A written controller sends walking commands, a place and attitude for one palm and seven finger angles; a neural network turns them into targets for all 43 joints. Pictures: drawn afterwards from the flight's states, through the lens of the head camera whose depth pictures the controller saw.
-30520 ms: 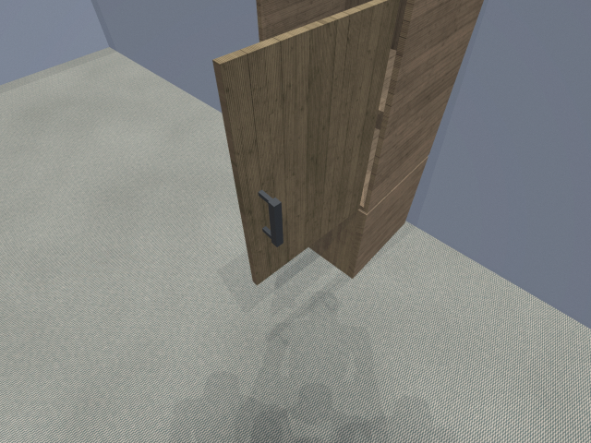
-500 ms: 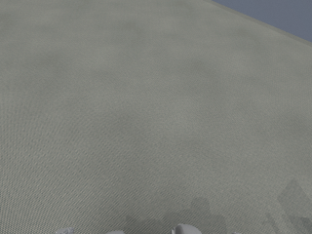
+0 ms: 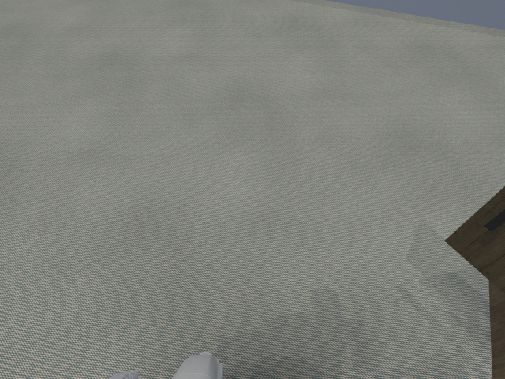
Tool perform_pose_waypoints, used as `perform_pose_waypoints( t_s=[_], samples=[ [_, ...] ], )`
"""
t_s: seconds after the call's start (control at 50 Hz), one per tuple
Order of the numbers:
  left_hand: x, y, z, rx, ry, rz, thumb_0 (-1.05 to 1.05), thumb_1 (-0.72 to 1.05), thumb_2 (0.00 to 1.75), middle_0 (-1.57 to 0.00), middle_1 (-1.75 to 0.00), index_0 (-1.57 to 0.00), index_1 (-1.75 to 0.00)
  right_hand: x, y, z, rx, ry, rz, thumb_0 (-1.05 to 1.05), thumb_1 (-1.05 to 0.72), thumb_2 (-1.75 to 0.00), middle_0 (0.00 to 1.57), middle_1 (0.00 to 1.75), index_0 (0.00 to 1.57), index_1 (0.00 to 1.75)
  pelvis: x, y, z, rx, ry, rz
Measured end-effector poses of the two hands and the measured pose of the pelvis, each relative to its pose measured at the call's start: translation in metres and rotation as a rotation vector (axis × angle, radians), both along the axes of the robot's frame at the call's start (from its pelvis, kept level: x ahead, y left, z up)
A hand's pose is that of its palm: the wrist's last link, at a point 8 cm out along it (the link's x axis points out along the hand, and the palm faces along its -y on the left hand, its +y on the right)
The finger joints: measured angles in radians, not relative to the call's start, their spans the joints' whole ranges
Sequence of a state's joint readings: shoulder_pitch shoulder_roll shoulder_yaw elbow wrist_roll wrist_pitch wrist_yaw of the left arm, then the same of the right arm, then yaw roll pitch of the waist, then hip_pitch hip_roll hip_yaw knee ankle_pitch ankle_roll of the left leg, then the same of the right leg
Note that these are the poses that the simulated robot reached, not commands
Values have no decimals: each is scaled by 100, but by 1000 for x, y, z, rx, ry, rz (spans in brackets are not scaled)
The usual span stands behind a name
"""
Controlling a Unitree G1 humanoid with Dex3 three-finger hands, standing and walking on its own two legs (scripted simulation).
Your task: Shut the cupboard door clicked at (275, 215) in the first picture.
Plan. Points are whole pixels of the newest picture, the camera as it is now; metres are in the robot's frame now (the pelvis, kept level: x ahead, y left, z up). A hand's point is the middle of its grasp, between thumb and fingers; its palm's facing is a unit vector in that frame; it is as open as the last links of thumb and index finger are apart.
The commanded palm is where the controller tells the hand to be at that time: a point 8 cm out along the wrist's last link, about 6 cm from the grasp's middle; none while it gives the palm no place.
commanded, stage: turn to face it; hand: left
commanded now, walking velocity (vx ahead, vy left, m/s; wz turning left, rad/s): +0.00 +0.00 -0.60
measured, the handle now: out of the picture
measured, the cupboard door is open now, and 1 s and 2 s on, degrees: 56 56 56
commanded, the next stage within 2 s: take the last steps up to it in 1.50 s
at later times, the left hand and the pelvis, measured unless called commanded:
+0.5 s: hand (173, 341) +0.20 +0.17 -0.16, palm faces -0.31 -0.91 -0.27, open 7.4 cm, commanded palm none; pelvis +0.02 -0.01 -0.01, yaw -19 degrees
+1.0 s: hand (199, 323) +0.23 +0.13 -0.18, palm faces -0.52 -0.83 -0.21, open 7.4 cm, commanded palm none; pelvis +0.05 -0.01 -0.01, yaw -36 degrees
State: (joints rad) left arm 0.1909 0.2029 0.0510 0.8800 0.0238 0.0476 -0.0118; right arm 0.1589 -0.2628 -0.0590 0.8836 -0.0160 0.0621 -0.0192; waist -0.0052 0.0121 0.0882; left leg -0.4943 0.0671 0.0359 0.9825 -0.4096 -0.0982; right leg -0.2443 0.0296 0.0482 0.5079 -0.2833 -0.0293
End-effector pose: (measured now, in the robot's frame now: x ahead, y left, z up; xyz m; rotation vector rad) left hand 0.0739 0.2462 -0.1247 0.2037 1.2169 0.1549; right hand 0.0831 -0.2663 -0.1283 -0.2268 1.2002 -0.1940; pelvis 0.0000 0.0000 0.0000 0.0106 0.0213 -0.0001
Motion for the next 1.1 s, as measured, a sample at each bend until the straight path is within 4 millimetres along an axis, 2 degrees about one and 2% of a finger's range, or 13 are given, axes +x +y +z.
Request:
perform_pose_waypoints(
  t_s=[0.16, 0.24, 0.32, 0.4, 0.5, 0.54, 0.58, 0.66, 0.76, 0.84, 0.92, 1.0, 1.1],
  samples=[
    [21, 19, -27, -44, 33, -45, 1, 90, 90, -21, -30, -20, -30, 12, 22, 10, -45, -84, -39, 1, -91, -90, 20, 30, 20, 29, 12, 21, -11, -19, 11, -98],
    [42, 26, -24, -38, 41, -105, 1, 91, 90, -21, -30, -20, -30, -5, 30, 16, -46, -69, -69, 0, -91, -90, 20, 30, 20, 29, 13, 24, -5, -30, 1, -155],
    [67, 23, -13, -30, 25, -163, 1, 91, 90, -20, -30, -20, -30, -31, 30, 17, -31, -28, -130, 0, -91, -90, 20, 30, 20, 30, 14, 22, 1, -44, 0, -207],
    [95, 6, -5, -13, -2, -238, 1, 91, 90, -20, -30, -20, -30, -61, 22, 9, -8, 14, -212, 0, -91, -90, 20, 30, 20, 30, 15, 14, 1, -47, 1, -260],
    [128, -32, -1, 23, -66, -351, 1, 91, 90, -20, -30, -20, -30, -103, -3, -17, 29, 59, -323, 0, -90, -90, 20, 30, 20, 30, 16, -9, -13, -21, 0, -326],
    [135, -47, 0, 38, -90, -383, 1, 91, 90, -20, -30, -20, -30, -115, -14, -27, 33, 84, -362, 1, -91, -90, 20, 30, 20, 30, 15, -16, -17, -22, 0, -348],
    [136, -59, 4, 42, -88, -405, 1, 91, 90, -20, -30, -20, -30, -122, -22, -27, 26, 101, -395, 1, -91, -90, 20, 30, 20, 29, 15, -19, -14, -19, 0, -368],
    [132, -75, 7, 36, -48, -436, 1, 91, 90, -20, -30, -20, -30, -119, -32, -14, 17, 69, -432, 1, -91, -90, 20, 29, 20, 29, 18, -25, -4, -1, 1, -416],
    [132, -86, 1, 7, -4, -474, 1, 90, 90, -21, -30, -20, -30, -103, -36, -1, 1, 4, -462, 1, -91, -90, 20, 29, 20, 29, 26, -27, 0, 2, 4, -470],
    [139, -84, -8, -12, 22, -496, 1, 90, 90, -21, -30, -20, -30, -86, -33, 7, -20, -44, -484, 1, -91, -90, 20, 29, 20, 29, 36, -22, -1, -5, 5, -515],
    [159, -77, -25, -27, 39, -515, 1, 90, 90, -21, -30, -20, -30, -75, -24, 9, -60, -90, -502, 1, -91, -90, 20, 30, 20, 29, 50, -12, -11, -26, 15, -560],
    [181, -76, -25, -20, 43, -565, 1, 91, 90, -21, -30, -20, -30, -85, -7, 14, -62, -74, -524, 0, -91, -90, 20, 30, 20, 29, 54, -9, -8, -27, 7, -622],
    [205, -90, -11, -8, 32, -635, 1, 91, 90, -20, -30, -20, -30, -113, 9, 15, -32, -24, -602, 0, -91, -90, 20, 30, 20, 30, 55, -11, 1, -40, 13, -686]
  ],
)
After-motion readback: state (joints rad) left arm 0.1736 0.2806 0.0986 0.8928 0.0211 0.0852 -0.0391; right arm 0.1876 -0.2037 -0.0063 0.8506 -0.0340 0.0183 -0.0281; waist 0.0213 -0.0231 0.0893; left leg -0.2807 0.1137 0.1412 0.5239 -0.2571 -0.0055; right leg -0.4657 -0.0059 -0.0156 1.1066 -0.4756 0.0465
